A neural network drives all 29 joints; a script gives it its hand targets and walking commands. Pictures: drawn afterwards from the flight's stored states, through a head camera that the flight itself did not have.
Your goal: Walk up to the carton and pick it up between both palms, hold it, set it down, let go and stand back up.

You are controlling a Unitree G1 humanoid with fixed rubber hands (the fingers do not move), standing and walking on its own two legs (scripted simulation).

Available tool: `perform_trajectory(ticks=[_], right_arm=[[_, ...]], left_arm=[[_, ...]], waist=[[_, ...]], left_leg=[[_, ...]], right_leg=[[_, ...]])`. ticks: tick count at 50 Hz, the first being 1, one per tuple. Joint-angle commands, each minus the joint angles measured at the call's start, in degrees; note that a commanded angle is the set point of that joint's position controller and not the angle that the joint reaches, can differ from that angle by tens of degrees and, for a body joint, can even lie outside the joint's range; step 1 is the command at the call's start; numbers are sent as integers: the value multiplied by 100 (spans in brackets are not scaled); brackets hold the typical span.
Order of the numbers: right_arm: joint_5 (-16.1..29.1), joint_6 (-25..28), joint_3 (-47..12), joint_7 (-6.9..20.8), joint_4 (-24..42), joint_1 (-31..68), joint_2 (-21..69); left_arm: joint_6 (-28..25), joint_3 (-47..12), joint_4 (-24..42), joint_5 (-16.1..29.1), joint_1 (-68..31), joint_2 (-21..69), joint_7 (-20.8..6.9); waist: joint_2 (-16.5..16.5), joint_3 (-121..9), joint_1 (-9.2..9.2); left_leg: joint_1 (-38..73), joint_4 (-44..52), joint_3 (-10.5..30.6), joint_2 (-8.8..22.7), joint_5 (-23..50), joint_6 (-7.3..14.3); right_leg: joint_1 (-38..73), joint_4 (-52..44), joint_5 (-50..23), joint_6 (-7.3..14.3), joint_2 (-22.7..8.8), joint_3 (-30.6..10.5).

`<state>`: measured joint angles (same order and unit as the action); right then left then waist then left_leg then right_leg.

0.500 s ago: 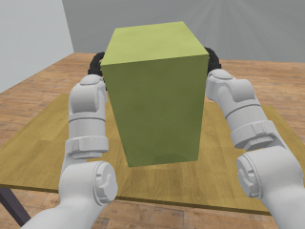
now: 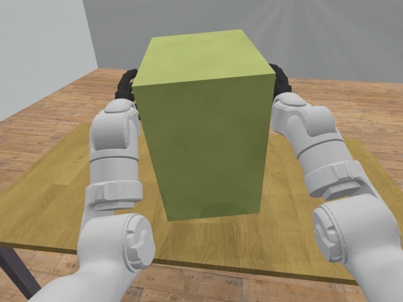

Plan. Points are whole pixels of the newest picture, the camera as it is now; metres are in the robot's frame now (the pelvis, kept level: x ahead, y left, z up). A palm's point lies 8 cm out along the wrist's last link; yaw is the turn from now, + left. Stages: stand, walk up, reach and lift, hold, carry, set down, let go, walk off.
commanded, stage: hold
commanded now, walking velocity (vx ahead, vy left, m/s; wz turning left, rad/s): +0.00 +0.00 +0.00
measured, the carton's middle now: (205, 124) +0.41 -0.01 +0.24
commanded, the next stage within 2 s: set down in 1.96 s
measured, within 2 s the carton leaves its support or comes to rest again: neither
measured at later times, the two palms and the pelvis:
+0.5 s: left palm (127, 108) +0.37 +0.14 +0.29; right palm (281, 101) +0.36 -0.14 +0.30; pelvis +0.00 +0.00 +0.00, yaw +0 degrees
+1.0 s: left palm (127, 108) +0.38 +0.14 +0.29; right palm (281, 102) +0.37 -0.14 +0.30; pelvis +0.00 +0.00 +0.00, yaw +0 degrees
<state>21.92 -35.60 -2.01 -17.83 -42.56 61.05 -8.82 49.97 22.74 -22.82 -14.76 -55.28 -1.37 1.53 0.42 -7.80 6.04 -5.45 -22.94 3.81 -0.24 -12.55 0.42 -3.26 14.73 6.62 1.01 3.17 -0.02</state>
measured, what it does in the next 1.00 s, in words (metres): stands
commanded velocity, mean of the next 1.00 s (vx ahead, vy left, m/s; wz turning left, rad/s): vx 0.00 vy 0.00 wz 0.00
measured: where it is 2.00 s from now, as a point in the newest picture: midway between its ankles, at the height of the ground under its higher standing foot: outside the picture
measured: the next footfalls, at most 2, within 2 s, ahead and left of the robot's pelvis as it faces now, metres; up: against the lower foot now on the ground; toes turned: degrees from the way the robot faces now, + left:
none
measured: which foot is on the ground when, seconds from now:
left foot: down 0.00-1.00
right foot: down 0.00-1.00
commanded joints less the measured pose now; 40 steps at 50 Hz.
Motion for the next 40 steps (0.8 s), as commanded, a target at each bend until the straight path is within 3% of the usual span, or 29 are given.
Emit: perform_trajectory(ticks=[1, 6, 16, 22, 26, 33, 38, 40], right_arm=[[993, 134, -1133, 677, 1814, 4456, 4075], [951, 147, -1058, 702, 1797, 4462, 4064], [899, 124, -996, 747, 1579, 4427, 4041], [921, 172, -1040, 738, 1747, 4538, 4046], [875, 144, -958, 748, 1527, 4452, 4046], [975, 168, -1072, 703, 1774, 4478, 4063], [923, 129, -1082, 726, 1680, 4426, 4101], [965, 151, -1092, 729, 1678, 4375, 4065]], left_arm=[[-498, -2357, 504, 1028, -4213, 3312, -836], [-509, -2477, 566, 1071, -4288, 3413, -826], [-539, -2362, 440, 1034, -4350, 3335, -802], [-559, -2398, 487, 1077, -4330, 3380, -795], [-550, -2279, 263, 1016, -4296, 3333, -813], [-559, -2423, 593, 1113, -4358, 3354, -840], [-558, -2325, 453, 1054, -4347, 3308, -819], [-554, -2418, 571, 1103, -4285, 3409, -811]], waist=[[-234, -1845, 23], [-333, -1958, 94], [-240, -1845, 35], [-277, -1985, 70], [-244, -1755, 33], [-275, -2001, 77], [-214, -1876, 48], [-342, -1975, 69]], left_leg=[[-53, 305, -122, -136, 1143, -317], [-41, 320, -127, -129, 1104, -336], [-120, 412, -123, -117, 858, -301], [-30, 339, -123, -135, 1035, -308], [-194, 408, -145, -134, 826, -272], [-45, 307, -121, -132, 1204, -331], [-111, 364, -128, -142, 971, -288], [-25, 330, -122, -123, 1127, -331]], right_leg=[[955, 107, -1214, -312, 107, -61], [960, 94, -1048, -273, 108, -23], [883, 34, -822, -273, 110, -46], [933, 67, -1006, -289, 122, -31], [937, 32, -879, -276, 80, -43], [1037, 104, -1255, -307, 109, -57], [998, 63, -991, -305, 86, -45], [980, 82, -1142, -267, 97, -67]])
